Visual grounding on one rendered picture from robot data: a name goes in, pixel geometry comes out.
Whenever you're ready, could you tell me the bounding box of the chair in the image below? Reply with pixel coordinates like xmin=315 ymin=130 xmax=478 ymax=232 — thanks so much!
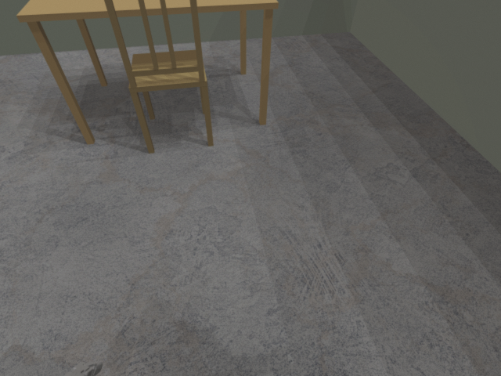
xmin=104 ymin=0 xmax=214 ymax=154

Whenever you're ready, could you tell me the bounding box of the table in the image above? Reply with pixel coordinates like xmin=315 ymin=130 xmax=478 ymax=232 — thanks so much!
xmin=16 ymin=0 xmax=279 ymax=144

